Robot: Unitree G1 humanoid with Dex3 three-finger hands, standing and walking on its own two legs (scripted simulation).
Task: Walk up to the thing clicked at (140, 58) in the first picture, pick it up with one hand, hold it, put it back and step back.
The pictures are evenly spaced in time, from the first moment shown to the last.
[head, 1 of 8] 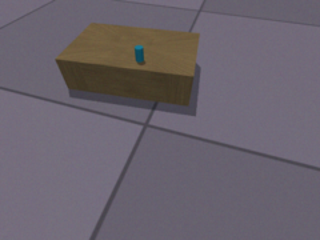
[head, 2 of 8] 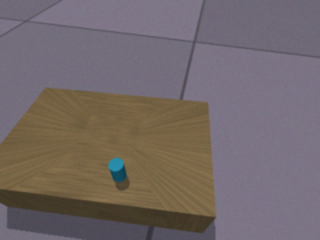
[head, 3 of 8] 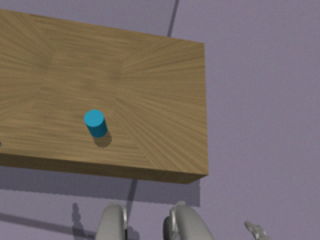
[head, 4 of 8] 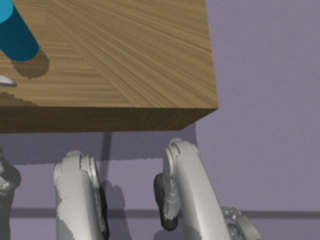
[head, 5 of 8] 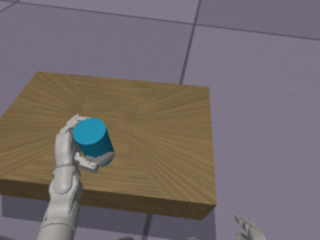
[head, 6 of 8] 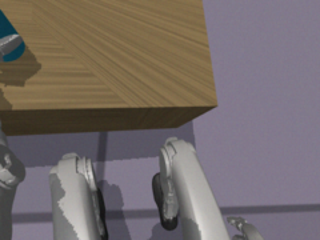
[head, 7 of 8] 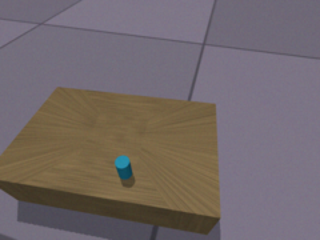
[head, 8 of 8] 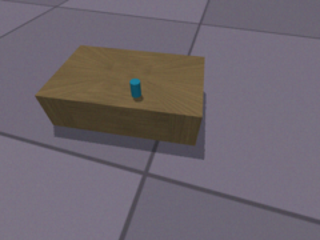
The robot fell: no
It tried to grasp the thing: yes
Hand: left
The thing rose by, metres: 0.41
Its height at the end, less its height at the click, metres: +0.00
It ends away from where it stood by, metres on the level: 0.00
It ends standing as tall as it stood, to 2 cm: yes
